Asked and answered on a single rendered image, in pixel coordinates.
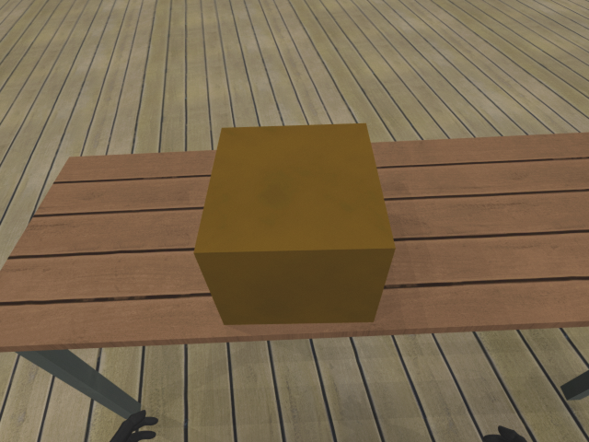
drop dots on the carton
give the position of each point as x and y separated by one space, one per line
294 227

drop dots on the left robot hand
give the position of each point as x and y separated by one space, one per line
134 422

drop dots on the table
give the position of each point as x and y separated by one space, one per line
491 234

